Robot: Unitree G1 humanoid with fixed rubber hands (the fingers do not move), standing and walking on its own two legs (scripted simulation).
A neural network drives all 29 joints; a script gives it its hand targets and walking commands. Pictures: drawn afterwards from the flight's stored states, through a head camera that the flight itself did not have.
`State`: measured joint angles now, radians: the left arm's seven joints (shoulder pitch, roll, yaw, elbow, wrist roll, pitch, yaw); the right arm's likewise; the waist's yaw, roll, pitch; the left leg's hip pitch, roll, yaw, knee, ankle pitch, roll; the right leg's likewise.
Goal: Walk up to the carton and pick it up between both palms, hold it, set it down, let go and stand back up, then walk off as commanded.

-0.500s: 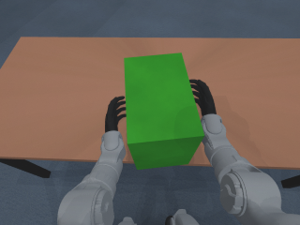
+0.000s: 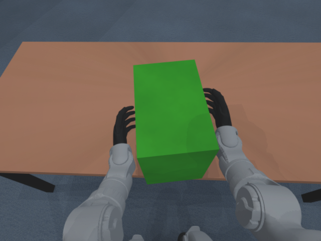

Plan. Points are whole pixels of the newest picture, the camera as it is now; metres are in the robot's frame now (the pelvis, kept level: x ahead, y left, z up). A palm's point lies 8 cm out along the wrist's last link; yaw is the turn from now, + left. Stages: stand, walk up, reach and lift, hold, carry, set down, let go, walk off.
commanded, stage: reach and lift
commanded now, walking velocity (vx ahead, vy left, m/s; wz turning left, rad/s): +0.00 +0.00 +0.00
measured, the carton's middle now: (169, 125) +0.45 +0.00 -0.04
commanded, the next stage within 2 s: none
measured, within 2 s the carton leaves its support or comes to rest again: leaves its support in 0.94 s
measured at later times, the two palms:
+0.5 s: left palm (122, 138) +0.39 +0.12 -0.01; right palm (221, 119) +0.43 -0.14 +0.02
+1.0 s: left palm (114, 143) +0.38 +0.14 +0.00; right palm (215, 122) +0.41 -0.12 +0.03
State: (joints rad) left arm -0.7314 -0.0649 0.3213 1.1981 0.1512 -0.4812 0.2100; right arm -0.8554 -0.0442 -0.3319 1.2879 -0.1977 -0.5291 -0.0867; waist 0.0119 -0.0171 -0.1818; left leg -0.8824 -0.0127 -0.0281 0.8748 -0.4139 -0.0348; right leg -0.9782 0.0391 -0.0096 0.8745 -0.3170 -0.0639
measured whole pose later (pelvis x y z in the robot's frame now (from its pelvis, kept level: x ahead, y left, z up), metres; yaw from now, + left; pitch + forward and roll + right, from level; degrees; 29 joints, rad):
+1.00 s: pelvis +0.00 +0.02 +0.00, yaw -1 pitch +24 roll +0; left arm -0.66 -0.08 0.31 1.19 0.12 -0.48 0.25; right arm -0.82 -0.02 -0.28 1.29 -0.20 -0.50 -0.12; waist 0.01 0.02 -0.26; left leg -0.89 -0.01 -0.03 0.87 -0.41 -0.02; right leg -0.97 0.04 -0.01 0.83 -0.29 -0.04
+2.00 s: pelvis -0.01 +0.04 +0.05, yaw +0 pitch +3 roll -2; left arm -0.65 -0.09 0.28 0.97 0.10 0.02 0.22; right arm -0.82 -0.01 -0.26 1.15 -0.16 -0.05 -0.13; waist 0.01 0.05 -0.14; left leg -0.34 -0.01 -0.04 0.57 -0.29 0.01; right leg -0.37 0.04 -0.01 0.45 -0.14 -0.02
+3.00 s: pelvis -0.02 +0.04 +0.06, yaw +0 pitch -5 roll -2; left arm -0.65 -0.08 0.28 0.72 0.10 0.37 0.17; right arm -0.82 0.02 -0.26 0.97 -0.10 0.21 -0.16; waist 0.01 0.04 -0.11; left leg -0.15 -0.01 -0.04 0.50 -0.27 0.02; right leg -0.16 0.04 -0.01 0.34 -0.10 0.00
